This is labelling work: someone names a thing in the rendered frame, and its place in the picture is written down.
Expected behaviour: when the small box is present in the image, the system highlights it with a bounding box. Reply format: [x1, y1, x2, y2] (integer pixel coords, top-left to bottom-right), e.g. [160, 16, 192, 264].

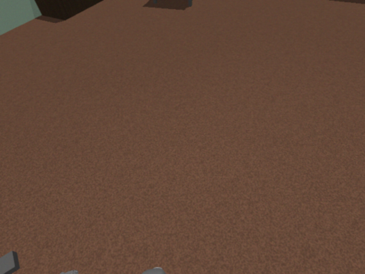
[0, 251, 20, 274]

